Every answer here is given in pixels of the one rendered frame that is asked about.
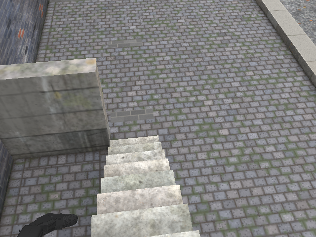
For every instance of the robot left hand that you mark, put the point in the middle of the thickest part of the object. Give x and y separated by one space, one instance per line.
48 223

